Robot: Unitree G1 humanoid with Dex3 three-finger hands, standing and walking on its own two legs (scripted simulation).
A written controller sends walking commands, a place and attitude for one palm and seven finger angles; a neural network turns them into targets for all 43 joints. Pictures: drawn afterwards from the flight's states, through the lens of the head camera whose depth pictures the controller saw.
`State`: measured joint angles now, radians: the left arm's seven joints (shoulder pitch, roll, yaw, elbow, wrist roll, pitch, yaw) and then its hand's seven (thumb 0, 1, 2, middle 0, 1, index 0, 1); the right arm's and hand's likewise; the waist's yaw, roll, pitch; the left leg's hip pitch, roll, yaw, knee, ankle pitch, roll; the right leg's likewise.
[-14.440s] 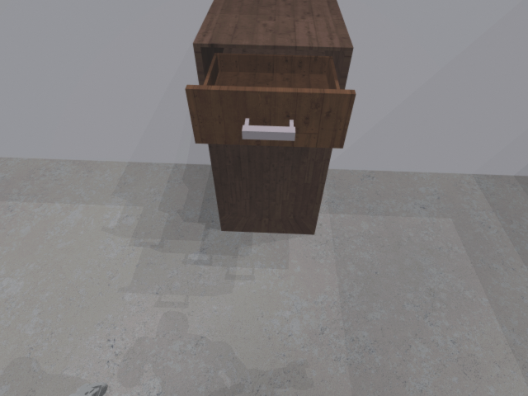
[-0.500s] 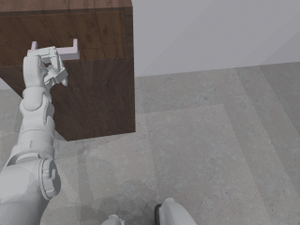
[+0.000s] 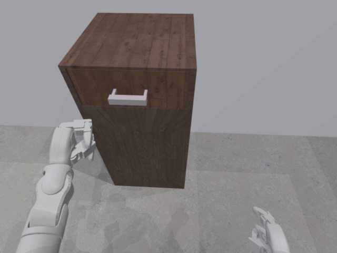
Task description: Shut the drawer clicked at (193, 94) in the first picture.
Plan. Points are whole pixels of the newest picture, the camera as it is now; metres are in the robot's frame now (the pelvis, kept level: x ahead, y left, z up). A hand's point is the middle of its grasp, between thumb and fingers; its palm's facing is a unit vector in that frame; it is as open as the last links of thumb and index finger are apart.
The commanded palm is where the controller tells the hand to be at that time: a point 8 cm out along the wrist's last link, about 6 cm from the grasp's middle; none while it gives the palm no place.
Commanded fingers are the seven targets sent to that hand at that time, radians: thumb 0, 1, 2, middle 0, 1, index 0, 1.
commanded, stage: draw the hand back to the body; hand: left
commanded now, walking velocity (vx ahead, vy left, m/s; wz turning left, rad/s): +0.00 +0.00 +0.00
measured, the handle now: (129, 96) +0.59 +0.18 +0.02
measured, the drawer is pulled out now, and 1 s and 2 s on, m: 0.00 0.00 0.00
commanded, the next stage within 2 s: step back with the hand held close in 0.70 s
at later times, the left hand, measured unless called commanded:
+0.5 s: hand (31, 186) +0.19 +0.24 +0.16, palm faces +0.39 -0.84 -0.37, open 3.2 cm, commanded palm +0.13 +0.28 +0.18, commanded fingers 0.00 0.90 0.90 -1.40 -1.60 -1.40 -1.60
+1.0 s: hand (22, 192) +0.18 +0.25 +0.17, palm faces +0.39 -0.81 -0.44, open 3.2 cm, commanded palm +0.11 +0.28 +0.18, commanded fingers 0.00 0.90 0.90 -1.40 -1.60 -1.40 -1.60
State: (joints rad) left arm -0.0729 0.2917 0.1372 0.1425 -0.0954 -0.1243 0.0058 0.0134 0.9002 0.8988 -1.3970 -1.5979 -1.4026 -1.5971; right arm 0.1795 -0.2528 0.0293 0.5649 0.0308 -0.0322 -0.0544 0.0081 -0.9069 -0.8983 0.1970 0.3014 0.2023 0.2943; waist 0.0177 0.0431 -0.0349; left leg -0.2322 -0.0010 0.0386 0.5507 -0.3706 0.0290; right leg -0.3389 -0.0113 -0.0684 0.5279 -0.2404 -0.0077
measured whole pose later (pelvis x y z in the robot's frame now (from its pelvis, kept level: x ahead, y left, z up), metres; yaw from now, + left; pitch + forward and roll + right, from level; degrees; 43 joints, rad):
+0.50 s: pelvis +0.00 +0.00 +0.01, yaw +0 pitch -5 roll -1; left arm 0.46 0.33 0.27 -0.41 -0.06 -0.08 0.09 0.01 0.90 0.90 -1.40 -1.60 -1.40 -1.60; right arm 0.22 -0.23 0.04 0.62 -0.01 -0.08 -0.06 0.01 -0.90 -0.90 0.20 0.30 0.21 0.29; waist 0.06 0.07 0.03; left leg -0.01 0.00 0.04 0.40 -0.31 0.03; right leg -0.11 0.00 -0.07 0.37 -0.18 -0.01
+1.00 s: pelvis -0.02 +0.00 +0.01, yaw -1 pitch -1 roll -1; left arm 0.52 0.34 0.36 -0.46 -0.04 -0.18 0.12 0.01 0.89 0.90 -1.40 -1.60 -1.41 -1.60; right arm 0.19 -0.23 0.02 0.60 -0.02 -0.08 -0.07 0.01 -0.90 -0.90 0.20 0.30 0.21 0.30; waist 0.01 0.06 0.03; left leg -0.14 0.01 0.05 0.45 -0.29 0.03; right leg -0.22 0.00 -0.06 0.36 -0.12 -0.01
